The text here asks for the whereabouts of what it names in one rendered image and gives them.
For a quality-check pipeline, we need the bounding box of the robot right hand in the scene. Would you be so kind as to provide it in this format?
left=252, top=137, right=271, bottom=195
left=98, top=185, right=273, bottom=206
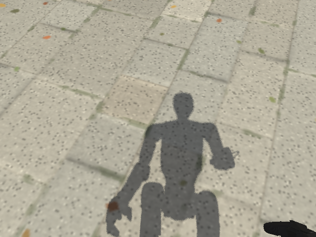
left=264, top=220, right=316, bottom=237

